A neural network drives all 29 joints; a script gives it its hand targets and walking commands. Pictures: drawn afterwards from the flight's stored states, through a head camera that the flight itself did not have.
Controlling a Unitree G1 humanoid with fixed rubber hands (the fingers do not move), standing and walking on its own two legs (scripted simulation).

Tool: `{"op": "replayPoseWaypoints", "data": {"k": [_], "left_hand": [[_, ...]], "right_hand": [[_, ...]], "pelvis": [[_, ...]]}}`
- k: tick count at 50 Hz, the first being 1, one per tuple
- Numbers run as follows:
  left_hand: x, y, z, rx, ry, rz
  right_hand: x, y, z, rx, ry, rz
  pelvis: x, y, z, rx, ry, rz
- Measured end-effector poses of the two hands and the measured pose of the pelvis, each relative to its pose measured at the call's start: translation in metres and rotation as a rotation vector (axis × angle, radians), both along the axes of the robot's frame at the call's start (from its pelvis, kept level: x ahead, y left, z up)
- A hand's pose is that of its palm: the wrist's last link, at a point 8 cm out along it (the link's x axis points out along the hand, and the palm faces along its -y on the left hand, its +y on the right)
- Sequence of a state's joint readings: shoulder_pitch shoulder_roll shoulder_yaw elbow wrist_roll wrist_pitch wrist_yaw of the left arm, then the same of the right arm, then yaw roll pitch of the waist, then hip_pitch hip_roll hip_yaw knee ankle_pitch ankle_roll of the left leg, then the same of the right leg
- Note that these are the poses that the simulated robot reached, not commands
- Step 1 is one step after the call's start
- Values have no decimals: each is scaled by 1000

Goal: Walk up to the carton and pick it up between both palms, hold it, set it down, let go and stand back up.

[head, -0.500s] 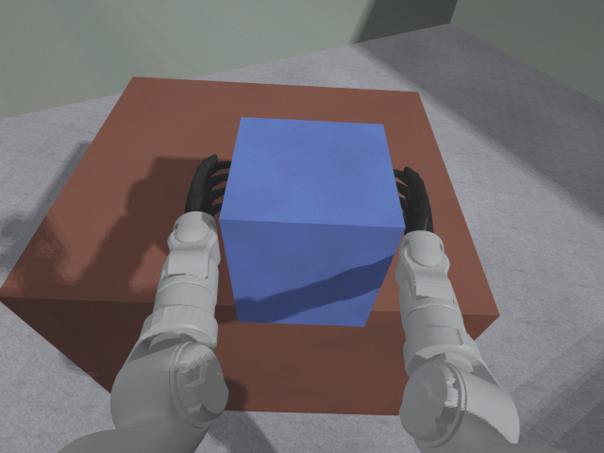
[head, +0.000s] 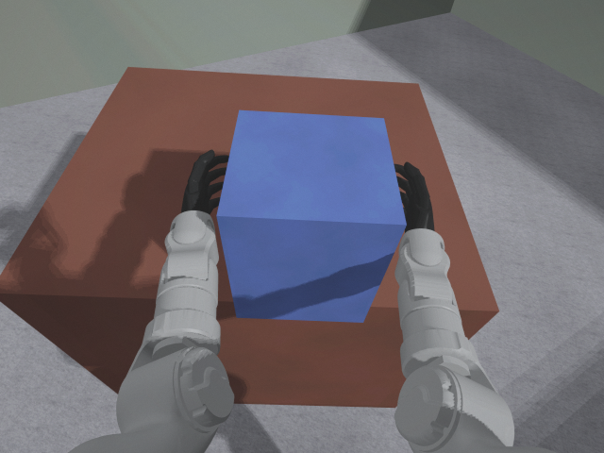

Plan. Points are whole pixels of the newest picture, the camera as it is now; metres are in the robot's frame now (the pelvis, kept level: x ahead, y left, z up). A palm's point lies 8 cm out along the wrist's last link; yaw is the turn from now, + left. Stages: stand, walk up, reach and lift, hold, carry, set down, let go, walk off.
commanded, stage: set down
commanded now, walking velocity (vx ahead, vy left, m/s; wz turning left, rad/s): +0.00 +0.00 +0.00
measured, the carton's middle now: (305, 224) +0.43 +0.00 +0.04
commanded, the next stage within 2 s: none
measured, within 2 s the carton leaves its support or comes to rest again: neither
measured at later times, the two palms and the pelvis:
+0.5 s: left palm (201, 206) +0.42 +0.15 +0.08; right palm (413, 228) +0.40 -0.15 +0.07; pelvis -0.01 +0.00 +0.00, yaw -2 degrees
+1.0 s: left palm (169, 192) +0.43 +0.19 +0.11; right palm (456, 196) +0.42 -0.20 +0.12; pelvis -0.03 -0.01 -0.02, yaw +0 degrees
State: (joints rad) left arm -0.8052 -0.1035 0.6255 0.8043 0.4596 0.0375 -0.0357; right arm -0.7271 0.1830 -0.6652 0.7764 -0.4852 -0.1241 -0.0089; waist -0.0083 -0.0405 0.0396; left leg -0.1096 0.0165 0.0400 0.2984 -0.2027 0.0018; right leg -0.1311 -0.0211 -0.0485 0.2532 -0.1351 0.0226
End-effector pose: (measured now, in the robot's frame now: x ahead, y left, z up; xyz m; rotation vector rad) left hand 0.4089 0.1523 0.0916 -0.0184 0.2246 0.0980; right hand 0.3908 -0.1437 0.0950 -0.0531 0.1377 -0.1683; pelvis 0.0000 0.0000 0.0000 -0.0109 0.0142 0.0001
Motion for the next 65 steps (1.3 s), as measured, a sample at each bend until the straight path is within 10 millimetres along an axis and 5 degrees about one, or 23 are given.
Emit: {"op": "replayPoseWaypoints", "data": {"k": [18, 29, 46, 65], "left_hand": [[2, 1, -2, 14, -6, -11], [24, 1, -12, 67, 63, -26], [16, 41, -1, 68, 29, 32], [23, 27, 79, 39, -13, 15]], "right_hand": [[1, -1, -1, -12, -3, 13], [18, -5, -26, 35, 147, 36], [30, -49, 9, 41, 112, -3], [30, -51, 79, 57, 91, -1]], "pelvis": [[-3, 0, 0, 0, 6, -14], [-8, 2, -10, -12, 209, -37], [-24, -9, -20, -15, 292, -8], [-36, -21, -14, -1, 236, 7]]}}
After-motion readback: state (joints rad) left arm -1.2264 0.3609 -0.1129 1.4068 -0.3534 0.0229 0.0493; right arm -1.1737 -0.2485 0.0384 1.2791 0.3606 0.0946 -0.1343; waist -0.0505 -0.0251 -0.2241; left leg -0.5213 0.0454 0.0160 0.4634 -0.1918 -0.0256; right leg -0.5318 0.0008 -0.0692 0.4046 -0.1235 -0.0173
